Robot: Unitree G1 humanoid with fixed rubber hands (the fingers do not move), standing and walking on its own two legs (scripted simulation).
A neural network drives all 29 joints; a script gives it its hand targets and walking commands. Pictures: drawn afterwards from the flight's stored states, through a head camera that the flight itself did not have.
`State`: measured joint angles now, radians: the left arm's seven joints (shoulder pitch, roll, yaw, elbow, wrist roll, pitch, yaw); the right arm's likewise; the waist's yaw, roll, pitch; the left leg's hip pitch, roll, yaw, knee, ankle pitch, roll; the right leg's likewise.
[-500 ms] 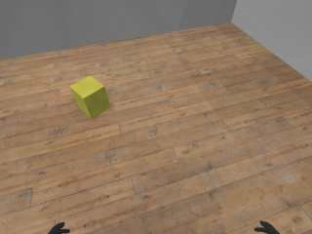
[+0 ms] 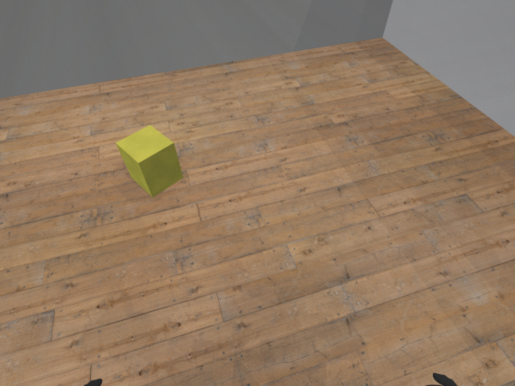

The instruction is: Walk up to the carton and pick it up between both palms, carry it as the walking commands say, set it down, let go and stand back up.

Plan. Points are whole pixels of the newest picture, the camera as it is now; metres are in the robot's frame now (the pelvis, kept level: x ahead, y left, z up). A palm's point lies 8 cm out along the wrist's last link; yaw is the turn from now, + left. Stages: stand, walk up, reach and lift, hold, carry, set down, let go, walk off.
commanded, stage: stand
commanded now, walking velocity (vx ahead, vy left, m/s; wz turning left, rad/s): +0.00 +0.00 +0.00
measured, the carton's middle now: (151, 161) +1.25 +0.59 -0.66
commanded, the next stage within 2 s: walk up in 0.84 s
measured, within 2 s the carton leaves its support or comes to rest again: neither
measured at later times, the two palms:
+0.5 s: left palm out of the picture +0.09 +0.30 -0.11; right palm out of the picture +0.10 -0.30 -0.11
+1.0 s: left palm out of the picture +0.09 +0.30 -0.11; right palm out of the picture +0.10 -0.30 -0.11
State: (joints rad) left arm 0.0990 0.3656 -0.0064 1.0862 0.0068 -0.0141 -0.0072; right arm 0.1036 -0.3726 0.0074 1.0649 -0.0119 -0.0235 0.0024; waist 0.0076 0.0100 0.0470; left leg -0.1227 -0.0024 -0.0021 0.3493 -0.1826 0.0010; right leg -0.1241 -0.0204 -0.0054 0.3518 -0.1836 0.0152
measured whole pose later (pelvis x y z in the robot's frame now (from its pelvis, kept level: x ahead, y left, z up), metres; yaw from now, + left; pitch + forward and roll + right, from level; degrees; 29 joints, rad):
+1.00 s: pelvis +0.01 +0.00 +0.00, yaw +0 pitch -2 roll +0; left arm 0.10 0.37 0.00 1.09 0.01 -0.01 0.00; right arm 0.11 -0.38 0.00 1.07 -0.01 -0.02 0.00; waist 0.01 0.01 0.04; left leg -0.10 0.00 -0.01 0.32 -0.18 0.00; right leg -0.11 -0.02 0.00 0.33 -0.19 0.02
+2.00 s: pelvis +0.37 +0.17 +0.00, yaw +20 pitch +0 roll +2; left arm 0.26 0.19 0.03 0.97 0.02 -0.08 0.00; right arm 0.31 -0.26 -0.06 1.03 -0.02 -0.03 0.02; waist -0.01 0.05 0.01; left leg -0.41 0.04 0.01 1.11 -0.32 0.01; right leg -0.23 -0.07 -0.14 0.45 -0.23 -0.02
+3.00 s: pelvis +0.78 +0.35 -0.01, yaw +21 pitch -1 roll +2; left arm 0.17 0.14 0.01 1.00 0.02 -0.06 -0.01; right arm 0.38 -0.19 -0.04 1.09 -0.02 -0.02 -0.01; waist -0.04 0.04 0.08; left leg -0.26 0.06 0.05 0.96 -0.49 -0.02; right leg -0.34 -0.08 -0.15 0.55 -0.19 -0.04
